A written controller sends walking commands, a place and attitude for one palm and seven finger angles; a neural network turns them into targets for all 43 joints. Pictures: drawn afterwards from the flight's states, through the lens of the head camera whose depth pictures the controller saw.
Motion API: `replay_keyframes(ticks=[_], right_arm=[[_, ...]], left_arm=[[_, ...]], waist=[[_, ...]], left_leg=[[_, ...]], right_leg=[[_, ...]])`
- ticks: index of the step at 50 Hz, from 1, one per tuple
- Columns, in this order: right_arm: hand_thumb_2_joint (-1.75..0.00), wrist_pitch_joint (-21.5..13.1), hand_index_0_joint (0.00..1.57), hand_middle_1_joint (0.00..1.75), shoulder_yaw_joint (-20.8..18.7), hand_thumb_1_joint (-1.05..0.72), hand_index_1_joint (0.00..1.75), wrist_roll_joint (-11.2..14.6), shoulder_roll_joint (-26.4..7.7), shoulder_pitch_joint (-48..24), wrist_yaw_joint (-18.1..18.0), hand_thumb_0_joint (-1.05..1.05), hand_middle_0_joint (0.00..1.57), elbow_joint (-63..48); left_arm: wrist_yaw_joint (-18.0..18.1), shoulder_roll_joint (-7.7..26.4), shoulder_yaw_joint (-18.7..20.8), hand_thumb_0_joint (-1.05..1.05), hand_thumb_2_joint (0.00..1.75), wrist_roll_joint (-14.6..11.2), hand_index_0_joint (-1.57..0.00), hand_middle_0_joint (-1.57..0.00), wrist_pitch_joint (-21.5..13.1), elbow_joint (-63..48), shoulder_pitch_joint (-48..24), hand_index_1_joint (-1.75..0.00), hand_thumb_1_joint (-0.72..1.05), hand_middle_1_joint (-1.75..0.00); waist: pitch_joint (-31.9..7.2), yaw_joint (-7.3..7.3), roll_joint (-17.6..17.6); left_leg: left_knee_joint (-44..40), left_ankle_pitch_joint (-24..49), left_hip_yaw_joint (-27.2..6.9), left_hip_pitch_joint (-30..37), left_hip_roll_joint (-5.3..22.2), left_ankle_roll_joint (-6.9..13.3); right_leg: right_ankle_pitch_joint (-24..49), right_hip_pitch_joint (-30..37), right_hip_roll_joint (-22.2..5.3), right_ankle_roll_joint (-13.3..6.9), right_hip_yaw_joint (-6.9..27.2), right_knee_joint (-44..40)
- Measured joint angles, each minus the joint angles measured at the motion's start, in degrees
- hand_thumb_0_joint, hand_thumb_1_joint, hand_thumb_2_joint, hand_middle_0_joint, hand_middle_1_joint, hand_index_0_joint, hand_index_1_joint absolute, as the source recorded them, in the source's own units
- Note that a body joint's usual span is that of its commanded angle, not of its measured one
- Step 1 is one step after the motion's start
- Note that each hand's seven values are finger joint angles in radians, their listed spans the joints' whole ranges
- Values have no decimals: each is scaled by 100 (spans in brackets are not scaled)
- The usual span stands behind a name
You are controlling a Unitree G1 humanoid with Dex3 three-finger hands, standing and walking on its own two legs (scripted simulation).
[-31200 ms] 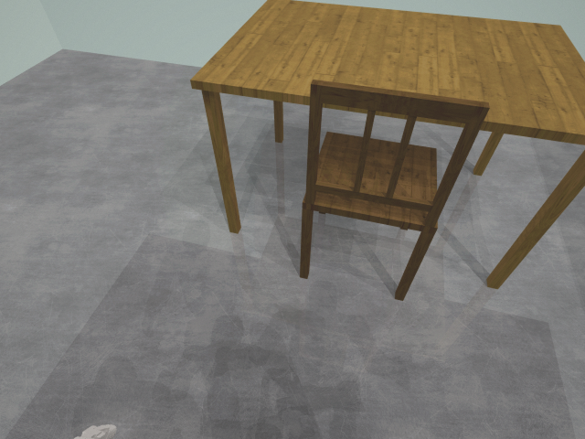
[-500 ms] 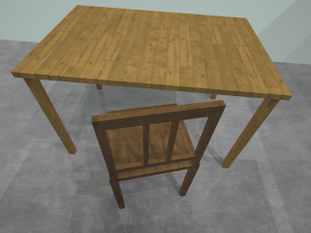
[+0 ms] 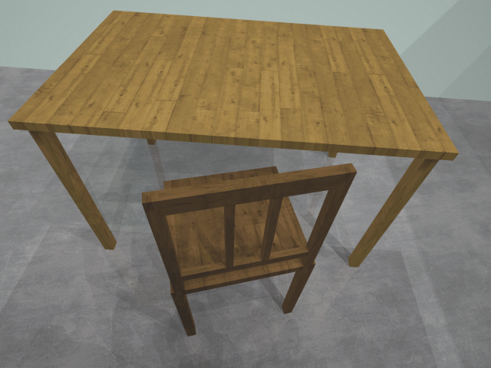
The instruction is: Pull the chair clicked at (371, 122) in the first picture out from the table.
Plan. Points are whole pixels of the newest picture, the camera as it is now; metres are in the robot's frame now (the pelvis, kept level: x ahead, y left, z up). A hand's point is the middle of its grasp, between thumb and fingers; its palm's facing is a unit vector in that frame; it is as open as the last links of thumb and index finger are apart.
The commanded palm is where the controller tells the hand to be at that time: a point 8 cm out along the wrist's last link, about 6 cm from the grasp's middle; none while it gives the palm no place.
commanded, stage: look again from close up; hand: left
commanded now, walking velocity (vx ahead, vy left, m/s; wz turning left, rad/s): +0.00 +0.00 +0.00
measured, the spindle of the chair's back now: (229, 237) +0.41 +0.06 -0.11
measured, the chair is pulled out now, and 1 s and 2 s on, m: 0.13 0.13 0.13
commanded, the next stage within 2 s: shuffle to correct the standing spot in 0.26 s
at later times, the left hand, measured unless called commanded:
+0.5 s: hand out of the picture -0.02 +0.17 -0.18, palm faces +0.03 -0.98 -0.19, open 7.4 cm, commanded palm none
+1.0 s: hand out of the picture -0.03 +0.10 -0.21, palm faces +0.21 -0.97 -0.16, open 7.4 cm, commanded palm none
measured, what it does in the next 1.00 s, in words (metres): shifts its weight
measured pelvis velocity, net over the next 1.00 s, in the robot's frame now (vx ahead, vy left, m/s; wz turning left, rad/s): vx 0.02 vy -0.06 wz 0.19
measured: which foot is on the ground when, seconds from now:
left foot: down 0.00-1.00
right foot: down 0.00-0.98, up 1.00-1.00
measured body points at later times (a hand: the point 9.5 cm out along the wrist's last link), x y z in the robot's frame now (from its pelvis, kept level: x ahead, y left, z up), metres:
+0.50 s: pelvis +0.00 +0.00 +0.00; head +0.02 +0.01 +0.45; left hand -0.02 +0.23 -0.16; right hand +0.02 -0.23 -0.15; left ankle +0.03 +0.07 -0.74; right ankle -0.06 -0.14 -0.74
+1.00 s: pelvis +0.02 -0.06 -0.02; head +0.03 -0.03 +0.43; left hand -0.04 +0.15 -0.19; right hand +0.07 -0.30 -0.16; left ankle +0.02 +0.04 -0.74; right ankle -0.05 -0.14 -0.73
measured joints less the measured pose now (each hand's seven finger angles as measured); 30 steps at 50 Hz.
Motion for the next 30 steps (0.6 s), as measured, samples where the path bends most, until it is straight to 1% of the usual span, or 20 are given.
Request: replay_keyframes(ticks=[20, 26, 30], right_arm=[[-90, 4, 20, 30, 22, -91, 30, 15, -14, -44, -13, 1, 20, 47], [-90, 56, 20, 30, -4, -91, 30, 1, 34, 5, -3, 1, 20, 72], [-90, 111, 20, 30, -49, -91, 30, -22, 77, 47, -3, 1, 20, 57]], left_arm=[[3, 23, 2, 0, 90, -2, -20, -20, 33, 130, 170, -30, 90, -30], [-14, 37, 21, 0, 90, -5, -20, -20, 86, 130, 178, -30, 90, -30], [-21, 69, 59, 0, 90, 12, -20, -20, 127, 74, 179, -30, 90, -30]], waist=[[65, 39, 0], [46, -28, -35], [27, -36, -58]], left_leg=[[-143, 37, -16, 145, -30, 8], [-96, 47, -157, 59, -93, 4], [-48, 69, -296, -69, -138, -27]], right_leg=[[46, 161, -27, 14, -17, -168], [-30, 108, -67, 3, -172, -64], [-117, -11, -91, -41, -319, 76]])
